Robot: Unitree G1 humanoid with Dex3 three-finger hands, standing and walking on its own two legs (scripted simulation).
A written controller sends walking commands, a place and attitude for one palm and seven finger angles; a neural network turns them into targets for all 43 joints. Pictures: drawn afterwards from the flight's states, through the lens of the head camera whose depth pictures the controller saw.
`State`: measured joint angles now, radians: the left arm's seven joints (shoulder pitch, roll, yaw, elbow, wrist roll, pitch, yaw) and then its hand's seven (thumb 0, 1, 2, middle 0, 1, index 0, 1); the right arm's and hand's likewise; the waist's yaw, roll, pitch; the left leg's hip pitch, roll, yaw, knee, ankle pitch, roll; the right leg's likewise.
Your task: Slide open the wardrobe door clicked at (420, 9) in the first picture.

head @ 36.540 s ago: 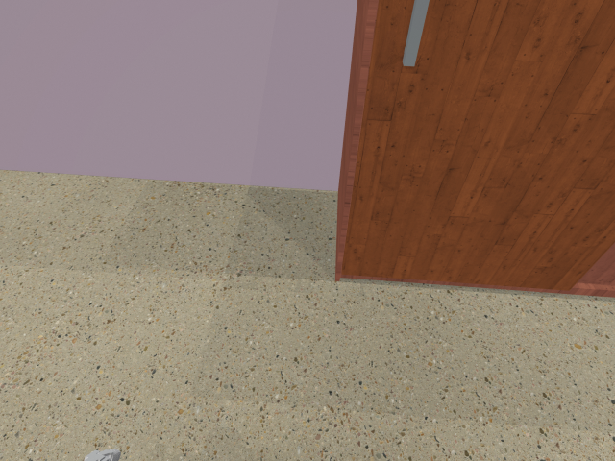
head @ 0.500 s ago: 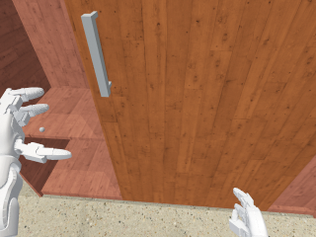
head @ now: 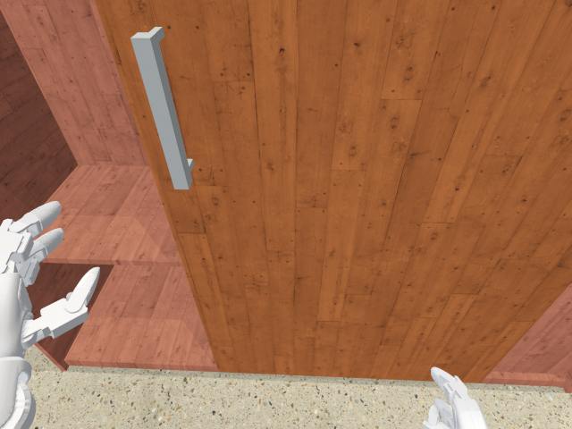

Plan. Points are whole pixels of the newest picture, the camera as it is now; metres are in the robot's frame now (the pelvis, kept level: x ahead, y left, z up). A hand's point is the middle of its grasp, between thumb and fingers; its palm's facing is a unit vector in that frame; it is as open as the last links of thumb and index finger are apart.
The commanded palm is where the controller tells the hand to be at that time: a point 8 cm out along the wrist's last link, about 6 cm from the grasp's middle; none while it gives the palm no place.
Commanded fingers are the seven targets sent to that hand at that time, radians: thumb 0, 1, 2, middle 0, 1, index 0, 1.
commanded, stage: draw the hand back to the body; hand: left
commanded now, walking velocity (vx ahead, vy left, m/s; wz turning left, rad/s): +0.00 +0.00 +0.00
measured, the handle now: (171, 114) +0.46 +0.23 +0.24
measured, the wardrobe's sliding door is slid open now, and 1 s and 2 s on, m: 0.56 0.56 0.56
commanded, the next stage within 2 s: step back with the hand held close in 0.44 s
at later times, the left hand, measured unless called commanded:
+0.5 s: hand (67, 308) +0.18 +0.26 +0.16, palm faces +0.48 -0.81 -0.34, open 7.4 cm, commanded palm +0.14 +0.29 +0.17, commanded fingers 0.00 0.90 0.90 -0.20 -0.30 -0.20 -0.30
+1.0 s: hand (32, 333) +0.15 +0.28 +0.16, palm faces +0.41 -0.79 -0.45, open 7.4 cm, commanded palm +0.10 +0.32 +0.17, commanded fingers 0.00 0.90 0.90 -0.20 -0.30 -0.20 -0.30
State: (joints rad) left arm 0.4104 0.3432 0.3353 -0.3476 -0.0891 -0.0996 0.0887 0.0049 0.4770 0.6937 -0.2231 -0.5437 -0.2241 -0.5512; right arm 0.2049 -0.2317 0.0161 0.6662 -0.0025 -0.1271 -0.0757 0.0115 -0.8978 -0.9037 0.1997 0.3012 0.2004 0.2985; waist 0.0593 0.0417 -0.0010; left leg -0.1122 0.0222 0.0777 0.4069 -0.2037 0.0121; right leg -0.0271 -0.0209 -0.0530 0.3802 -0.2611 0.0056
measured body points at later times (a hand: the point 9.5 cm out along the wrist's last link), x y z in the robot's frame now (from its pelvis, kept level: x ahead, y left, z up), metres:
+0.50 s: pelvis +0.00 +0.00 +0.00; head -0.03 -0.02 +0.45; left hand +0.15 +0.30 +0.18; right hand +0.20 -0.21 -0.08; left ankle +0.02 +0.11 -0.74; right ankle -0.03 -0.12 -0.74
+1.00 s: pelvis -0.04 +0.02 -0.01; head -0.04 +0.02 +0.44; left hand +0.13 +0.32 +0.18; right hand +0.14 -0.22 -0.08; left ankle +0.02 +0.11 -0.74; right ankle -0.03 -0.12 -0.74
